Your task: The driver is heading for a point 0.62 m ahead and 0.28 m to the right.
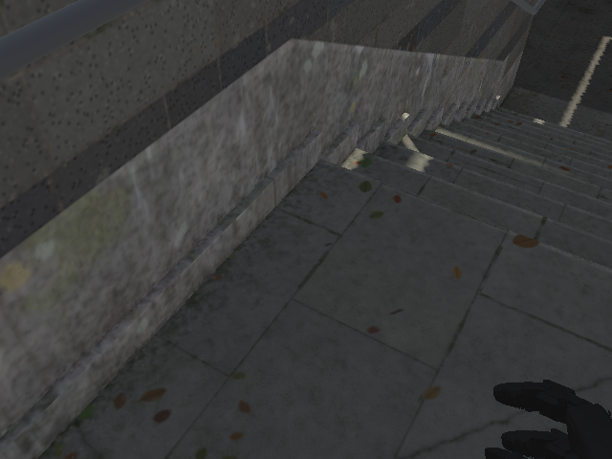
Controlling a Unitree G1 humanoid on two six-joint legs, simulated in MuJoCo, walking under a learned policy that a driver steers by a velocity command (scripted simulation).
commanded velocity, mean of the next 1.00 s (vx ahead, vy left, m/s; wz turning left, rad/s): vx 0.41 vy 0.00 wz -0.90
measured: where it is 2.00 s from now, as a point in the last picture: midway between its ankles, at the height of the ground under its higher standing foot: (402, 446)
